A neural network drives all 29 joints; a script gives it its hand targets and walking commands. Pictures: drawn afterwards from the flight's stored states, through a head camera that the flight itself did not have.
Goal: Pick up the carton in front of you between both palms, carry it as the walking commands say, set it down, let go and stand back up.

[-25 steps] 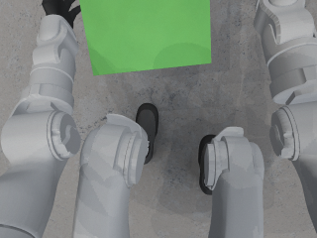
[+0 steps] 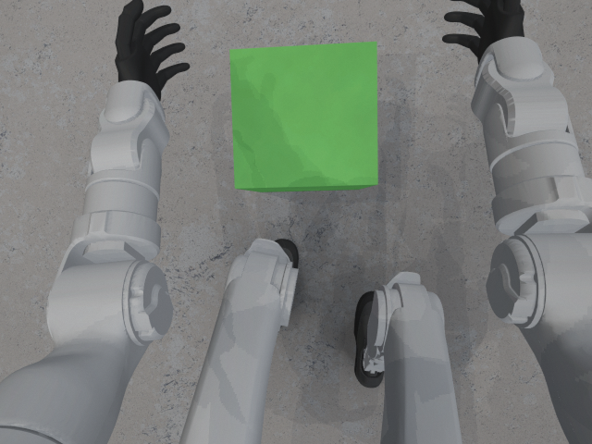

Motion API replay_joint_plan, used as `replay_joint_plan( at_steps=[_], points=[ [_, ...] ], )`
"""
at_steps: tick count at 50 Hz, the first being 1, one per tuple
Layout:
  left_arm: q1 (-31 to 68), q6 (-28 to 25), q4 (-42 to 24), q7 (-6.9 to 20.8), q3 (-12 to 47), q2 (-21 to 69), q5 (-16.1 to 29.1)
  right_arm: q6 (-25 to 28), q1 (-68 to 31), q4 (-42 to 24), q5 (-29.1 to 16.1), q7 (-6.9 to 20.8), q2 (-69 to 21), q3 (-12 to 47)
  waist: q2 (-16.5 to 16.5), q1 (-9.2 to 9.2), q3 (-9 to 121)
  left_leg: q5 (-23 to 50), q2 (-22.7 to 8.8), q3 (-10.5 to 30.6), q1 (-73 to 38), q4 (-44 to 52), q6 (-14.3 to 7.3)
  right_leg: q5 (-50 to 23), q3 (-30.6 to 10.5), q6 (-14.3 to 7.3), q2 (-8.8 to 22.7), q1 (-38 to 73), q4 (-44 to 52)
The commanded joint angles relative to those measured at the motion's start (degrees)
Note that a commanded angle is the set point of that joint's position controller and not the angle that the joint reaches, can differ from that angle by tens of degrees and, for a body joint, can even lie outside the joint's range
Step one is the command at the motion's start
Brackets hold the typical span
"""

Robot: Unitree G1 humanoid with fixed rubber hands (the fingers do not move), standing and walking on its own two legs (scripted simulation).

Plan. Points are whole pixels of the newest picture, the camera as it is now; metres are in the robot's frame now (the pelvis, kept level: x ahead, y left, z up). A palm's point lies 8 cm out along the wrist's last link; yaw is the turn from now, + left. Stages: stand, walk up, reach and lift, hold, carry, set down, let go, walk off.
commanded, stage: set down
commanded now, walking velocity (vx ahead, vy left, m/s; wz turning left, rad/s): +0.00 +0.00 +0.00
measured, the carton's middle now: (306, 133) +0.49 +0.11 -0.36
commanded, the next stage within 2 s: let go in 0.46 s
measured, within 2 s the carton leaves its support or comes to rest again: neither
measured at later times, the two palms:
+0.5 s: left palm (22, 19) +0.46 +0.30 +0.04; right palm out of the picture +0.57 -0.09 +0.04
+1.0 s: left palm out of the picture +0.34 +0.29 +0.16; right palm out of the picture +0.43 -0.14 +0.15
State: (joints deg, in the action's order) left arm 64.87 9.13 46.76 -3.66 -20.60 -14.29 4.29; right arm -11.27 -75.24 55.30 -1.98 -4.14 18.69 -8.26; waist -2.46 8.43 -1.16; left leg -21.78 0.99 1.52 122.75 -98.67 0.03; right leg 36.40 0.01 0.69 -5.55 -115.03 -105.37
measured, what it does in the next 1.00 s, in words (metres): rises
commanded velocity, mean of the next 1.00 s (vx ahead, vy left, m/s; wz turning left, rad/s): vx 0.00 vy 0.00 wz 0.00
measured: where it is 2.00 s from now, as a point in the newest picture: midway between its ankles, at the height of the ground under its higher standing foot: (321, 327)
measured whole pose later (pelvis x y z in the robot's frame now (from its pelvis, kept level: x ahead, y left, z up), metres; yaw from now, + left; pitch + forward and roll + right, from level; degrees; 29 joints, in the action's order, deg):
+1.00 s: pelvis +0.09 +0.03 +0.25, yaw +2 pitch +26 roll -1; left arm 11.9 2.7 30.3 5.9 -7.5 -12.3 -0.2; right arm -3.7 -19.5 34.4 4.9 -3.4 7.4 -9.7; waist 0.1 5.4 1.9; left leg -12.5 2.1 0.2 55.4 -42.1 -2.3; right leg 21.8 -4.5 1.5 -2.4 -48.3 -44.2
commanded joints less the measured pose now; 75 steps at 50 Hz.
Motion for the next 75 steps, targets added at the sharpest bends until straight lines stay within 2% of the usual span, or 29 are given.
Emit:
replay_joint_plan(
  at_steps=[1, 8, 17, 22, 25, 29, 33, 38, 41, 45, 53, 57, 62, 65, 69, 75],
  points=[
    [9.6, -0.29, -9.28, 0.31, -1.62, -8.53, -0.15, 0.28, -14.5, -9.26, 0.02, 0.27, 5.11, 0.22, -3.03, 4.05, 65.96, 22.39, 1.52, -5.08, -56.7, 7.36, 2.67, -10.2, 3.06, 0.7, -1.44, 16.57, 16.22],
    [6.55, 1.07, -11.97, 1.43, -1.54, -7.52, 0.57, -1.07, -12.45, -12.55, 0.9, 0.95, 4.89, 0.14, -4.58, 3.03, 67.81, 24.67, 1.7, -5.02, -62.12, 14.81, 2.52, -13.21, 2.98, 1.27, -1.44, 23.77, 23.69],
    [2.8, 0.28, -10.87, 2.26, -2.22, -5.17, -1.45, 0.17, -7.38, -9.35, 2.85, 2.54, 4.09, -1.95, -2.25, 2.37, 62.72, 26.1, 1.3, -3.63, -70.63, 25.09, 2.51, -14.86, 1.77, 1.42, -0.94, 27.14, 34.33],
    [0.66, -0.78, -10.32, 2.62, -3.08, -4.18, -2.85, 1.19, -5.6, -7.99, 3.52, 3.37, 3.14, -2.22, -2.17, 2.66, 60.18, 27.1, 1.02, -3.09, -73.75, 30.51, 2.24, -16.7, 0.83, 1.52, -0.62, 31.43, 39.84],
    [-1.38, -1.53, -9.88, 3.33, -3.35, -3.63, -4.1, 1.71, -3.06, -7.57, 4.83, 3.36, 2.0, -3.21, -2.24, 2.01, 59.21, 27.42, 0.95, -2.94, -75.16, 33.6, 2.06, -18.2, 0.34, 1.7, -0.37, 34.92, 43.12],
    [-8.63, -2.29, -10.93, 5.28, -2.5, -3.55, -6.06, 2.03, 5.61, -10.4, 7.07, 1.9, -1.03, -4.73, -1.76, 0.98, 61.9, 32.11, 1.01, -3.07, -81.32, 37.34, 1.61, -23.84, -0.05, 2.07, -0.35, 42.19, 47.49],
    [-18.96, -2.94, -14.98, 7.88, -0.19, -3.84, -8.21, 2.4, 17.07, -17.88, 8.96, -0.59, -5.74, -5.44, -1.01, -0.01, 62.04, 36.2, 1.15, -2.7, -90.13, 41.46, 0.82, -28.56, -0.19, 2.37, -0.38, 49.74, 52.38],
    [-29.47, -4.06, -19.43, 9.98, 4.13, -4.74, -8.28, 4.04, 28.37, -27.01, 8.82, -2.26, -7.81, -4.44, 1.42, -0.61, 53.21, 34.96, 0.42, -0.77, -100.7, 46.91, -0.15, -24.8, -0.12, 2.14, 0.28, 53.01, 58.83],
    [-36.09, -4.98, -20.14, 10.38, 6.94, -3.95, -6.9, 5.37, 34.8, -28.75, 8.02, -1.82, -8.01, -3.13, 2.34, -1.15, 47.08, 34.16, -0.33, 0.78, -105.58, 49.87, -0.26, -22.11, -0.29, 1.76, 0.7, 54.17, 61.76],
    [-45.81, -6.42, -20.11, 10.08, 10.09, -2.96, -5.42, 7.33, 45.12, -26.93, 7.21, -0.31, -7.61, -2.34, 3.51, -2.04, 40.3, 35.21, -1.15, 2.8, -112.1, 53.4, -0.07, -20.17, -0.32, 1.14, 1.13, 55.22, 64.99],
    [-62.94, -8.83, -24.87, 8.18, 15.45, -1.57, -2.9, 11.06, 63.68, -26.29, 6.13, 2.18, -5.59, -1.33, 5.27, -3.81, 30.37, 39.78, -1.76, 4.02, -123.29, 60.06, 0.97, -21.19, -1.12, -0.14, 1.58, 65.61, 72.01],
    [-70.4, -9.55, -27.45, 7.47, 16.65, -1.62, -2.45, 12.41, 70.46, -28.23, 5.42, 3.16, -4.9, 0.17, 4.32, -4.52, 23.89, 37.42, -1.13, 3.02, -124.29, 63.93, 1.48, -22.99, -1.46, -0.47, 2.15, 75.64, 76.48],
    [-74.3, -9.41, -29.11, 7.53, 17.11, -2.53, -2.55, 12.51, 76.5, -30.93, 4.64, 4.4, -4.6, 2.19, 0.63, -5.8, 14.24, 27.68, 0.4, 0.65, -122.24, 69.62, 1.35, -24.96, -1.91, -0.56, 3.44, 87.62, 81.63],
    [-75.44, -8.39, -28.92, 7.73, 17.23, -3.01, -3.05, 11.68, 79.58, -32.03, 3.98, 5.15, -4.22, 2.82, -0.77, -6.69, 8.75, 24.1, 1.27, -0.43, -124.62, 71.62, 1.22, -24.38, -2.23, -0.72, 4.66, 89.46, 84.67],
    [-76.05, -6.46, -28.81, 7.79, 16.86, -3.98, -3.69, 9.85, 83.14, -33.48, 3.08, 6.24, -3.67, 3.6, -0.87, -7.61, 3.68, 22.57, 1.82, -1.12, -127.99, 72.72, 1.16, -25.04, -2.69, -0.78, 5.78, 91.05, 87.11],
    [-77.03, -3.77, -28.43, 7.53, 16.15, -4.45, -4.67, 7.41, 84.9, -35.29, 1.72, 7.42, -3.16, 4.9, 0.74, -7.54, -0.67, 22.92, 2.45, -1.32, -130.58, 73.12, 1.06, -28.02, -3.35, -0.65, 6.7, 93.17, 88.53]
  ],
)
